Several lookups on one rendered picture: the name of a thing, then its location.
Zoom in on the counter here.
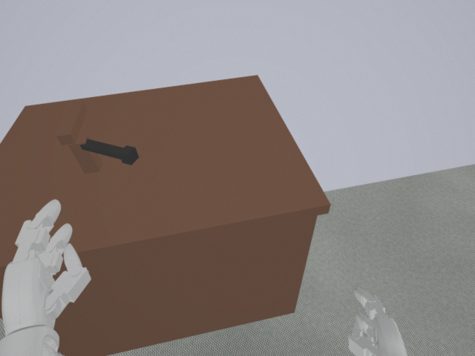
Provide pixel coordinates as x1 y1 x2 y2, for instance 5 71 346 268
0 75 331 356

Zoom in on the robot left hand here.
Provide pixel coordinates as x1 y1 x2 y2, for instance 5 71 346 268
1 200 91 336

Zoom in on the tap lever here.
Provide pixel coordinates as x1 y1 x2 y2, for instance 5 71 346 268
80 139 139 165

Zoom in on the left robot forearm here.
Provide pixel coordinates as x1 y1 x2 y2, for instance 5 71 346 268
0 325 60 356

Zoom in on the robot right hand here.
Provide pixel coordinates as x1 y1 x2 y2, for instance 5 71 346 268
348 288 407 356

